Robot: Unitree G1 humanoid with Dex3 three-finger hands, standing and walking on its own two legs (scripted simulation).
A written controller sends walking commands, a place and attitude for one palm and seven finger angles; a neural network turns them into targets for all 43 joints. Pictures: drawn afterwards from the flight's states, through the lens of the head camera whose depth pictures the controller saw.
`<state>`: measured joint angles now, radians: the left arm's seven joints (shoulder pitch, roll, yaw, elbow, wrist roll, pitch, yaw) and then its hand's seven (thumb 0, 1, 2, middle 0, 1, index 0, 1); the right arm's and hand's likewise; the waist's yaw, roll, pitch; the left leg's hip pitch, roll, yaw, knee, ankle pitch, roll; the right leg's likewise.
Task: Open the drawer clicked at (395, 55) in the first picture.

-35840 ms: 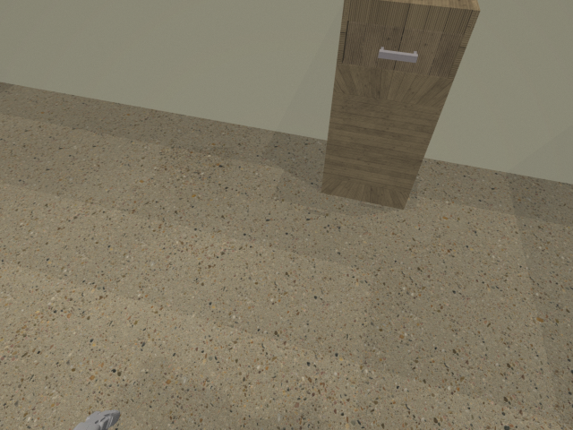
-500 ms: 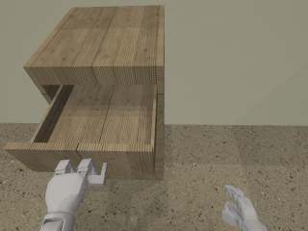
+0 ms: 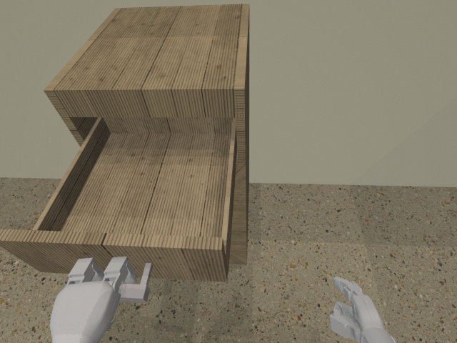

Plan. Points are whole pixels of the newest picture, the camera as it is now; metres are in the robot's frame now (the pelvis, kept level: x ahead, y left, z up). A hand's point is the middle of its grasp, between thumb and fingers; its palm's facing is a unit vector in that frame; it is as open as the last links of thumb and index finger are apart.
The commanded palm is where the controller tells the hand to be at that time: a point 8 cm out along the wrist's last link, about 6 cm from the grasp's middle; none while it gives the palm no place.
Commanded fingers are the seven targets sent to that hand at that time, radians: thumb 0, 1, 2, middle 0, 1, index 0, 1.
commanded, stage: pull the drawer open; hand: left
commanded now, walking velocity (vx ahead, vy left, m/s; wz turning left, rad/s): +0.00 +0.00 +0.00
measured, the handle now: (112, 279) +0.21 +0.22 +0.02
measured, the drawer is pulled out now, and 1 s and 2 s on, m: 0.30 0.30 0.29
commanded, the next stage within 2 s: open the thumb to release the handle in 0.12 s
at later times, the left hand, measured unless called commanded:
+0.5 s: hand (106, 312) +0.17 +0.22 +0.00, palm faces +0.02 -0.09 -1.00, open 7.4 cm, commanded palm +0.14 +0.24 +0.05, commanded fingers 0.00 -0.15 0.45 -0.32 -1.24 -0.32 -1.24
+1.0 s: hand (108, 313) +0.16 +0.22 +0.00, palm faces +0.02 -0.09 -1.00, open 13.4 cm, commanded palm +0.14 +0.22 +0.05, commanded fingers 0.00 -0.50 0.30 -0.30 -1.20 -0.30 -1.20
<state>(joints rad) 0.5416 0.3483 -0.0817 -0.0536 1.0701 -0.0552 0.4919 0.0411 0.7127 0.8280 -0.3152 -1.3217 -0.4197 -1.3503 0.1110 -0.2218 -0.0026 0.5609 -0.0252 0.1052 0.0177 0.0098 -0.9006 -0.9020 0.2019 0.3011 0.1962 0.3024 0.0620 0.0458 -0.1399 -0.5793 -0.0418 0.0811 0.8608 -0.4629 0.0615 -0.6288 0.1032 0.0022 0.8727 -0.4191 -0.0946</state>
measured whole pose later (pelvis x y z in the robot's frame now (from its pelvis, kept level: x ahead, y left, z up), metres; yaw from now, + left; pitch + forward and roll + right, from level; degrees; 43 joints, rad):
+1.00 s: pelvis -0.01 -0.02 +0.00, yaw +2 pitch +11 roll +1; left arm 0.44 0.33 -0.06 0.01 1.05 -0.05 0.49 0.00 -0.47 0.31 -0.34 -1.22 -0.37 -1.25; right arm 0.11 -0.24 -0.02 0.58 -0.03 0.09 -0.01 0.01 -0.90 -0.90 0.20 0.30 0.20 0.30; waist 0.07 0.05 -0.14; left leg -0.63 -0.04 0.04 0.87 -0.44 0.04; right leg -0.67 0.10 -0.04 0.88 -0.40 -0.12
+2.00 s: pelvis +0.01 +0.01 +0.03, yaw +1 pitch +3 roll +0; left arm 0.45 0.40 -0.09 -0.38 0.96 0.07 0.23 -0.01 -0.49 0.30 -0.34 -1.20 -0.38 -1.22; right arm 0.11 -0.23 0.03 0.56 -0.01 0.11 0.02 0.01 -0.90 -0.90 0.20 0.30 0.20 0.30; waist 0.13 0.11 -0.09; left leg -0.32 -0.06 0.05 0.63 -0.37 0.07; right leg -0.35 0.09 0.00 0.63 -0.33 -0.08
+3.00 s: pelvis +0.00 +0.01 +0.04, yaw +2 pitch +0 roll -1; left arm 0.51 0.51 0.01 -0.53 0.84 0.09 0.03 -0.01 -0.49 0.30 -0.32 -1.20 -0.32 -1.20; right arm 0.13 -0.28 0.05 0.51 0.02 0.14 0.01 0.01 -0.90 -0.90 0.20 0.30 0.19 0.30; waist 0.11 0.12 -0.04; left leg -0.22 -0.05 0.03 0.54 -0.32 0.07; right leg -0.24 0.10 -0.01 0.49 -0.26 -0.08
